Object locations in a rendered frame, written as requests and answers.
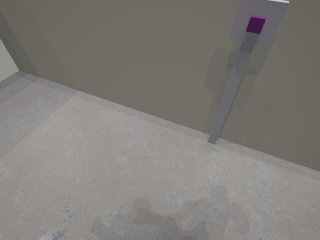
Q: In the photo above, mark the button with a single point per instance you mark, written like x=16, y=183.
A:
x=255, y=24

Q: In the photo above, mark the left robot hand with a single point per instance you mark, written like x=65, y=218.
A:
x=53, y=234

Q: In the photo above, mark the panel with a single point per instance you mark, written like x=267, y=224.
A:
x=274, y=11

